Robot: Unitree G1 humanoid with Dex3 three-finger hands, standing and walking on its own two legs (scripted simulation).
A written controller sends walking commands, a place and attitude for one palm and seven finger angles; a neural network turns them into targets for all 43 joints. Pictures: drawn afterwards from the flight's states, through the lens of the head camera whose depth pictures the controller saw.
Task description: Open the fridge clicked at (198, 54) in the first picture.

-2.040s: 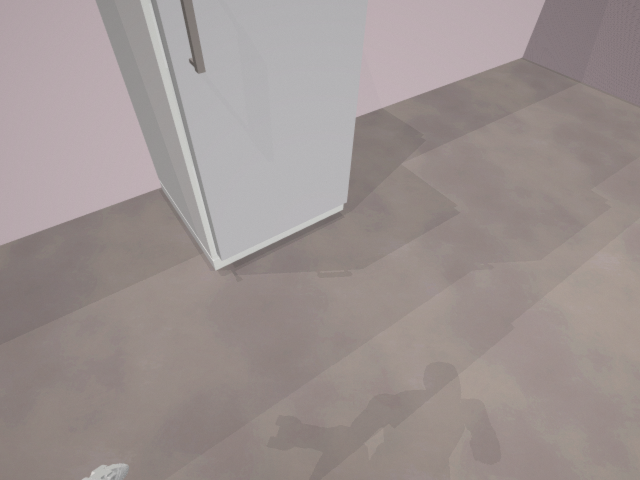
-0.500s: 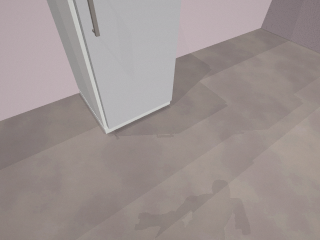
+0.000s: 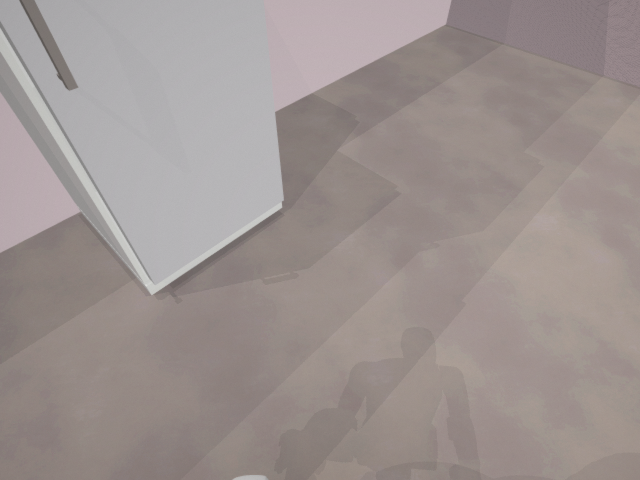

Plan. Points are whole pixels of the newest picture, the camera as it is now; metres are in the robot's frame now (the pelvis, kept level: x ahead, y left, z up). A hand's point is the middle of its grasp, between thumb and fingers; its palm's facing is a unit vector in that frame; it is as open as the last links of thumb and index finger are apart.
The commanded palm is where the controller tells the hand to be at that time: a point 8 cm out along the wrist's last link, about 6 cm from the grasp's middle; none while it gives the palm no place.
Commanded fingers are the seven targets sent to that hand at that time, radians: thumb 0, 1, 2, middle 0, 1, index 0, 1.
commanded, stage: walk to a spot facing it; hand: left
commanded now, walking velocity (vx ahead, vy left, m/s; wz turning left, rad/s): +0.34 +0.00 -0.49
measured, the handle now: out of the picture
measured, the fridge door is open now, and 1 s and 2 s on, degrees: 0 0 0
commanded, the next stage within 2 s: none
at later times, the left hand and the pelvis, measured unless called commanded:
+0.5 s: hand (176, 410) +0.24 +0.26 -0.17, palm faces -0.17 -0.97 -0.17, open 7.4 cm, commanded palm none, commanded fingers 0.00 0.90 0.90 -0.20 -0.30 -0.20 -0.30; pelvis +0.20 +0.06 +0.01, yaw -16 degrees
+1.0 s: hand (314, 253) +0.56 +0.07 -0.16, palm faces -0.55 -0.81 -0.20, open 7.4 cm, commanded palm none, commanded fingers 0.00 0.90 0.90 -0.20 -0.30 -0.20 -0.30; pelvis +0.35 -0.01 -0.01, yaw -33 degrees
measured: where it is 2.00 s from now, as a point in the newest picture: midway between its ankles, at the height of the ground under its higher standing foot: (326, 425)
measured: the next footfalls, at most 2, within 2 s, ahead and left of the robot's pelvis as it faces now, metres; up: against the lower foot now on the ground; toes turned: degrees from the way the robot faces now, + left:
left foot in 0.38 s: +0.30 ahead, +0.15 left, +0.00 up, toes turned -3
right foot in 0.92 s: +0.42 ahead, -0.12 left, +0.00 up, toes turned -38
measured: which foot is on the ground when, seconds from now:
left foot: up 0.00-0.36, down 0.38-0.92, up 0.94-1.00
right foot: down 0.00-0.38, up 0.40-0.90, down 0.92-1.00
